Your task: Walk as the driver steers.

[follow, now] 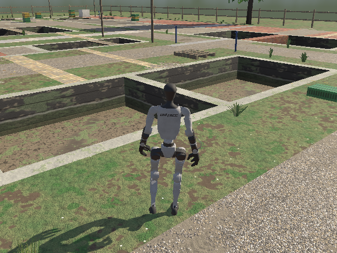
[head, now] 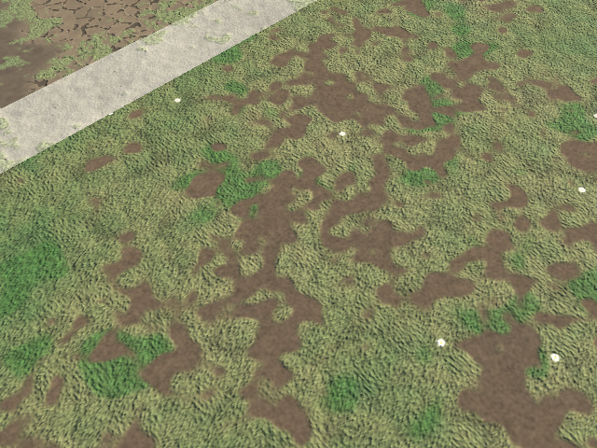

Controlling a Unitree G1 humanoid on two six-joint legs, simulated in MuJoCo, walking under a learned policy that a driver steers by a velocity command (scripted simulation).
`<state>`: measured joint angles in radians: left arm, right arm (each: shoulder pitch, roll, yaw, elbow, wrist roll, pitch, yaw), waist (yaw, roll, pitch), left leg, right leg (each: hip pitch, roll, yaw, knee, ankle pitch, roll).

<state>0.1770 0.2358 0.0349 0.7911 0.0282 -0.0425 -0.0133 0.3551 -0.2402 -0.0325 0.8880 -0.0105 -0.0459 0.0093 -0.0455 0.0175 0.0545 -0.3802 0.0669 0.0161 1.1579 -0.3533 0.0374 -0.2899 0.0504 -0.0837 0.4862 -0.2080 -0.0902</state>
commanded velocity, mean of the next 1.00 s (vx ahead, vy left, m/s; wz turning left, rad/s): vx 0.50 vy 0.00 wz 0.39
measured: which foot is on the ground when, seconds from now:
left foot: up 0.00-0.38, down 0.40-0.94, up 0.96-1.00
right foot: down 0.00-0.42, up 0.44-0.92, down 0.94-1.00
